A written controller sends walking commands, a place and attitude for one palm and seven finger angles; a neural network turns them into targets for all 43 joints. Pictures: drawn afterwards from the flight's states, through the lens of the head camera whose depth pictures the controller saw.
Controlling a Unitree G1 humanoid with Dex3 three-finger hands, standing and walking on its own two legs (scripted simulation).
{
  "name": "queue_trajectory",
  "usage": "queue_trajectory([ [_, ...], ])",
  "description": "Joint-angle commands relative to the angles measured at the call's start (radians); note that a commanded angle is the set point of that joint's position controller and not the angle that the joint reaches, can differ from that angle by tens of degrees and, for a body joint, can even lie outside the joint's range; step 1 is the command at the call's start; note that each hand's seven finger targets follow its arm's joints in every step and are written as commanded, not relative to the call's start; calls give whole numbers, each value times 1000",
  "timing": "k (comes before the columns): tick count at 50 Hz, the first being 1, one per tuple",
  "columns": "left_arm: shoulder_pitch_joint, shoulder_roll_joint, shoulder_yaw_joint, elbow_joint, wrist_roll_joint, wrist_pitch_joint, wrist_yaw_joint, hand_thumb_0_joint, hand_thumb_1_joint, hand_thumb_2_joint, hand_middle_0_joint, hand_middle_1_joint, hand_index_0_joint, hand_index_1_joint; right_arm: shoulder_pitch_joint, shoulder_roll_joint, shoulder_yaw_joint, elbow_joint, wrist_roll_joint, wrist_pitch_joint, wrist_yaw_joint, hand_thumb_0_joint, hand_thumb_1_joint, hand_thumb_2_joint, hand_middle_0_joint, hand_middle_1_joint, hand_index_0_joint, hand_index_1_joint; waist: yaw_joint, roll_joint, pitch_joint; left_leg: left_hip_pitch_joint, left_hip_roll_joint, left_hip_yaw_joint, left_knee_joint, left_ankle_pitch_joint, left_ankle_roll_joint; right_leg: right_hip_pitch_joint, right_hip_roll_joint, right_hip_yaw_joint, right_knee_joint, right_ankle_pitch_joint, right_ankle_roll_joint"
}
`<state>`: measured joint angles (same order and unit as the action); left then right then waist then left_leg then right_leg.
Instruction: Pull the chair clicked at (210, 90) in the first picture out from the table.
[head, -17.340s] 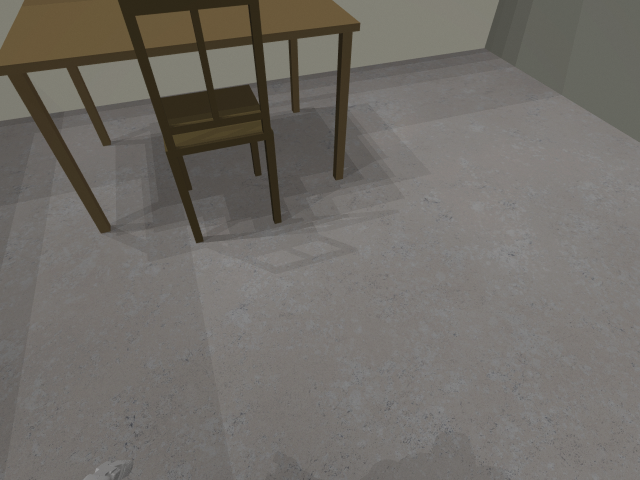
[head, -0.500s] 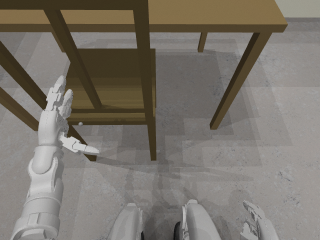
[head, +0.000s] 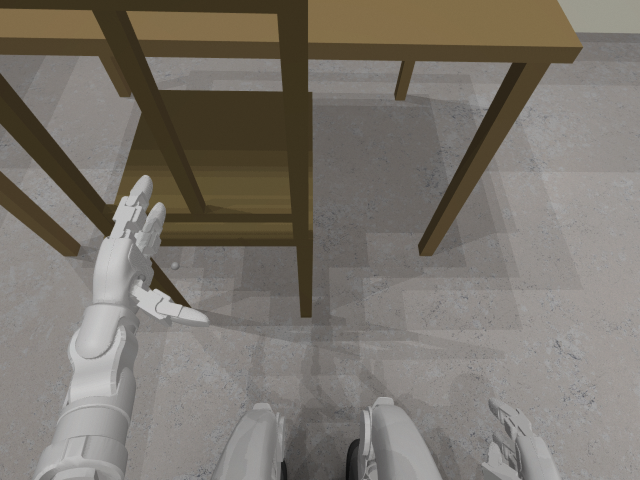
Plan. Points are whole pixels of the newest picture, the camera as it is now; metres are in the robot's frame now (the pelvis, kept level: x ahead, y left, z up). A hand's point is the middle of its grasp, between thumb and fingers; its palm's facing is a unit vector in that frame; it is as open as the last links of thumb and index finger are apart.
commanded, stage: aim the fingers beside a spindle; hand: left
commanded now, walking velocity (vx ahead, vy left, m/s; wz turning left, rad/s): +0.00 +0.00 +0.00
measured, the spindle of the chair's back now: (166, 136) +0.52 +0.22 +0.08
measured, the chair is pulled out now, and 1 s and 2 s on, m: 0.00 0.00 0.00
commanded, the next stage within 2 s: push the fingers through the gap in 0.88 s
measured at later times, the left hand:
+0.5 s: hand (160, 248) +0.37 +0.20 +0.04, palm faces +0.07 -0.99 -0.07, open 16.9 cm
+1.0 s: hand (171, 261) +0.36 +0.19 +0.03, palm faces +0.02 -1.00 -0.03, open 16.9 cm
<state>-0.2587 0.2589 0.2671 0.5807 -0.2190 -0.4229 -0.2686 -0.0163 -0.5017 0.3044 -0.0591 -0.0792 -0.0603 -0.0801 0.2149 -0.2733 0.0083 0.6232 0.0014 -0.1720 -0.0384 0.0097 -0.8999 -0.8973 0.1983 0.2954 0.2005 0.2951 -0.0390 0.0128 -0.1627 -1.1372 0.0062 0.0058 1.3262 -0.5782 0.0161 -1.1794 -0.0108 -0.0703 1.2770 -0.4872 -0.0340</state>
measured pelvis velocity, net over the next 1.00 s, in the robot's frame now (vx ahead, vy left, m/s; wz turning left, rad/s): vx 0.00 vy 0.00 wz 0.00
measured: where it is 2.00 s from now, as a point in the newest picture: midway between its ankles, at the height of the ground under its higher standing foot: outside the picture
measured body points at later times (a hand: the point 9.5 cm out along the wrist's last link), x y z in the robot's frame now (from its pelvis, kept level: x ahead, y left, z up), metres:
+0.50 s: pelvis +0.00 +0.00 +0.00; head +0.11 +0.01 +0.44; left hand +0.36 +0.26 +0.05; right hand +0.15 -0.25 -0.11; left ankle +0.03 +0.11 -0.61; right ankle +0.06 -0.10 -0.61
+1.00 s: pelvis +0.00 +0.00 +0.00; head +0.11 +0.00 +0.44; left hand +0.36 +0.25 +0.03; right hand +0.15 -0.26 -0.11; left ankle +0.03 +0.11 -0.61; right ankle +0.06 -0.10 -0.61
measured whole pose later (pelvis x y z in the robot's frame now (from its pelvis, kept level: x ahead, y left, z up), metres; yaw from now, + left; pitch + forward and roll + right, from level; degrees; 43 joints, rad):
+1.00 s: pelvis +0.00 +0.00 +0.00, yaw +0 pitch +22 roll -1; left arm -0.26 0.28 0.27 0.59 -0.22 -0.43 -0.26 -0.02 -0.50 0.30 -0.06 -0.08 -0.06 -0.08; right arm 0.22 -0.27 0.01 0.63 0.01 -0.15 -0.04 0.01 -0.90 -0.90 0.20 0.30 0.20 0.30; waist -0.04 0.02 -0.17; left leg -1.12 0.01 0.00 1.32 -0.58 0.01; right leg -1.17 -0.01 -0.07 1.27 -0.49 -0.04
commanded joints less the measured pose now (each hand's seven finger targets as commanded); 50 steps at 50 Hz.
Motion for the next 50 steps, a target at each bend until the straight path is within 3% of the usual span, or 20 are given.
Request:
queue_trajectory([
  [1,-314,278,121,-361,4,-170,79,0,-500,300,-60,-80,-60,-80,29,-136,-57,-106,-19,-47,3,0,-900,-900,200,300,200,300,28,108,-495,284,-21,-58,-198,328,-24,317,37,57,-131,217,2],
  [3,-263,276,130,-300,17,-162,91,0,-500,300,-60,-80,-60,-80,28,-136,-55,-100,-20,-42,3,0,-900,-900,200,300,200,300,19,71,-464,241,-21,-51,-193,319,-18,329,38,56,-133,222,4],
  [7,-156,146,23,-120,15,-64,37,0,-500,300,-60,-80,-60,-80,30,-140,-50,-104,0,-23,5,0,-900,-900,200,300,200,300,-5,-2,-322,143,-23,-44,-211,193,-11,305,34,52,-174,141,8],
  [9,-142,94,-21,-78,-5,-24,4,0,-500,300,-60,-80,-60,-80,36,-146,-50,-112,10,-23,3,0,-900,-900,200,300,200,300,-15,-29,-297,130,-24,-44,-211,175,-7,298,30,47,-184,131,9],
  [12,-231,136,1,-191,-25,-32,-9,0,-500,300,-60,-80,-60,-80,34,-149,-57,-124,11,-26,-3,0,-900,-900,200,300,200,300,-9,-29,-373,157,-23,-48,-199,207,-5,326,26,59,-181,158,9],
  [14,-282,178,38,-302,-27,-79,17,0,-500,300,-60,-80,-60,-80,30,-145,-62,-127,3,-33,-4,0,-900,-900,200,300,200,300,7,29,-443,223,-21,-53,-196,268,-14,319,29,54,-158,198,7],
  [16,-340,229,77,-365,-14,-131,56,0,-500,300,-60,-80,-60,-80,29,-140,-60,-111,-9,-37,-2,0,-900,-900,200,300,200,300,12,78,-470,265,-19,-59,-195,291,-22,306,33,55,-146,197,5],
  [18,-330,286,119,-374,9,-162,92,0,-500,300,-60,-80,-60,-80,30,-143,-58,-101,-18,-38,-1,0,-900,-900,200,300,200,300,13,72,-466,264,-17,-66,-197,293,-24,296,39,53,-137,185,5],
  [19,-303,246,95,-333,17,-164,97,0,-500,300,-60,-80,-60,-80,20,-131,-54,-97,-19,-36,0,0,-900,-900,200,300,200,300,13,73,-438,248,-21,-59,-200,284,-22,302,38,55,-142,184,5],
  [22,-253,216,75,-178,32,-122,83,0,-500,300,-60,-80,-60,-80,9,-131,-45,-93,-12,-25,-2,0,-900,-900,200,300,200,300,-6,28,-337,127,-28,-39,-196,160,-7,306,31,72,-174,96,10],
  [25,-223,167,25,-100,17,-62,28,0,-500,300,-60,-80,-60,-80,25,-141,-45,-103,1,-22,-6,0,-900,-900,200,300,200,300,-15,8,-322,127,-26,-40,-200,166,-5,298,29,65,-180,116,7],
  [28,-248,106,-30,-159,-19,-37,-13,0,-500,300,-60,-80,-60,-80,38,-142,-52,-121,8,-29,-6,0,-900,-900,200,300,200,300,-18,29,-392,186,-25,-45,-193,231,-7,311,29,55,-170,184,6],
  [30,-290,175,26,-232,-31,-53,-9,0,-500,300,-60,-80,-60,-80,42,-148,-59,-114,6,-32,-8,0,-900,-900,200,300,200,300,-5,16,-451,203,-21,-49,-184,275,-10,336,26,60,-158,223,9],
  [33,-348,271,107,-297,-19,-105,38,0,-500,300,-60,-80,-60,-80,40,-147,-57,-104,-6,-34,-10,0,-900,-900,200,300,200,300,8,42,-467,204,-23,-49,-178,293,-12,342,32,67,-142,228,9],
  [34,-329,269,115,-307,-9,-119,55,0,-500,300,-60,-80,-60,-80,37,-137,-56,-106,-12,-35,-6,0,-900,-900,200,300,200,300,21,63,-481,223,-25,-46,-183,303,-14,346,32,68,-142,229,9],
  [38,-251,266,128,-218,17,-124,80,0,-500,300,-60,-80,-60,-80,29,-133,-50,-104,-13,-24,-2,0,-900,-900,200,300,200,300,16,23,-415,156,-29,-33,-186,260,-7,367,34,76,-156,202,9],
  [41,-213,179,51,-173,9,-87,44,0,-500,300,-60,-80,-60,-80,29,-133,-50,-105,-4,-20,1,0,-900,-900,200,300,200,300,-1,27,-386,157,-28,-29,-193,236,-7,350,32,72,-173,193,10],
  [44,-172,131,4,-149,-16,-52,-3,0,-500,300,-60,-80,-60,-80,35,-140,-52,-115,8,-19,0,0,-900,-900,200,300,200,300,-9,-13,-369,143,-27,-31,-192,232,-4,357,29,69,-182,199,10],
  [47,-262,159,21,-201,-29,-59,-7,0,-500,300,-60,-80,-60,-80,35,-142,-56,-109,9,-24,-7,0,-900,-900,200,300,200,300,-18,-26,-377,142,-25,-35,-183,206,-1,347,27,80,-190,168,15],
  [50,-327,228,84,-249,-19,-106,34,0,-500,300,-60,-80,-60,-80,29,-138,-55,-98,-2,-31,-12,0,-900,-900,200,300,200,300,-6,16,-399,158,-26,-36,-176,217,-3,334,28,84,-175,163,13],
])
